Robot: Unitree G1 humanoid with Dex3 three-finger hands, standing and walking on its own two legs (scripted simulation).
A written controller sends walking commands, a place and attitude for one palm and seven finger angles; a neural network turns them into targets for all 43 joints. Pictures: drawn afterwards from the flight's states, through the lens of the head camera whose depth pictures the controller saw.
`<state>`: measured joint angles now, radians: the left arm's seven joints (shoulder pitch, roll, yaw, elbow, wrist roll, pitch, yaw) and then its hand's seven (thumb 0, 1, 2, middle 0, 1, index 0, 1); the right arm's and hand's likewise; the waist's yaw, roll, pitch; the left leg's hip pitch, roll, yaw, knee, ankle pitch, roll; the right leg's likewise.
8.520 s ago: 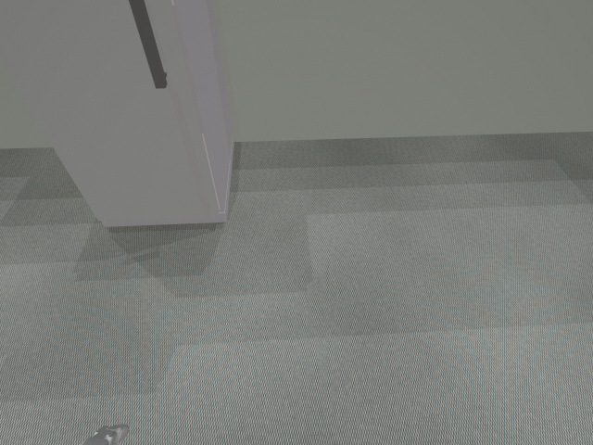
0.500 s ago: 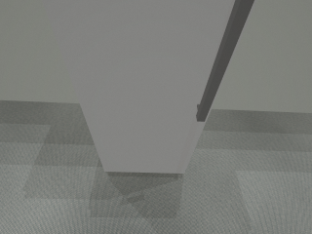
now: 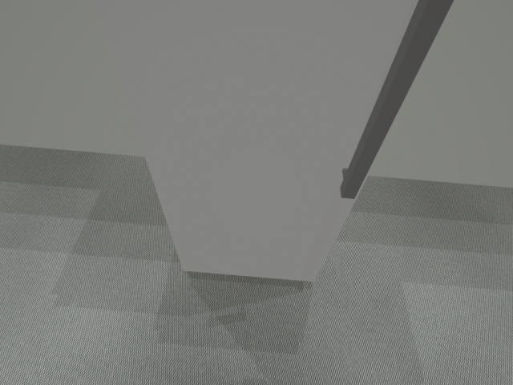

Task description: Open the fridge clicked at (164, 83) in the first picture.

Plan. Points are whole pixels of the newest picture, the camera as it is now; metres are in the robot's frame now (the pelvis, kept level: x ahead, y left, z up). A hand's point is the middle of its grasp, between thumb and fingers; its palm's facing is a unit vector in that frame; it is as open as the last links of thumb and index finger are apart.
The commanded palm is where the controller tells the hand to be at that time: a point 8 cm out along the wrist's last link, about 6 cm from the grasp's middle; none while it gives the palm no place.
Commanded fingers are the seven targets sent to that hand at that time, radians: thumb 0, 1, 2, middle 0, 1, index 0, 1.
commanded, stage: come to a stop and stand still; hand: right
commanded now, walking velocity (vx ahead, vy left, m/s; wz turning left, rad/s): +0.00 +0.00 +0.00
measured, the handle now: (381, 103) +0.53 -0.15 +0.17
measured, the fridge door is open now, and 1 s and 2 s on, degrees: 0 0 0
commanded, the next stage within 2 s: look again from close up in 0.76 s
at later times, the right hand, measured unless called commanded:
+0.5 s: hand out of the picture +0.04 -0.16 -0.16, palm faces +0.03 +0.97 -0.24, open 7.3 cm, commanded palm none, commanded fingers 0.00 -0.90 -0.90 0.20 0.30 0.20 0.30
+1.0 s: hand out of the picture +0.00 -0.15 -0.17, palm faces +0.03 +0.98 -0.20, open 7.4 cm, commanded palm none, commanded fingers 0.00 -0.90 -0.90 0.20 0.30 0.20 0.30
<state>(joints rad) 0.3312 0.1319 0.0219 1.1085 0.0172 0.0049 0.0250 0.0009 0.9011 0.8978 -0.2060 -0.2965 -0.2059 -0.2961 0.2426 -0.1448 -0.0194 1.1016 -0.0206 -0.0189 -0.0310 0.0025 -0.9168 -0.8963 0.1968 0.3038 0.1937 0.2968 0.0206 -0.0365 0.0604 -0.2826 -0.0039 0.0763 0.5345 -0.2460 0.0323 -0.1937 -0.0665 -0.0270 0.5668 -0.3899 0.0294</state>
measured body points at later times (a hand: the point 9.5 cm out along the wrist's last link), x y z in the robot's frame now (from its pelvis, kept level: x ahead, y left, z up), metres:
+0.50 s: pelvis +0.01 +0.02 +0.01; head +0.01 +0.04 +0.46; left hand +0.02 +0.24 -0.16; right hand +0.04 -0.21 -0.14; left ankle +0.01 +0.10 -0.73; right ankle -0.03 -0.11 -0.73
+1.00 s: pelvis +0.00 +0.02 +0.01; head +0.00 +0.03 +0.46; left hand -0.02 +0.23 -0.16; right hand -0.01 -0.21 -0.15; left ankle +0.01 +0.10 -0.73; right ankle -0.03 -0.11 -0.73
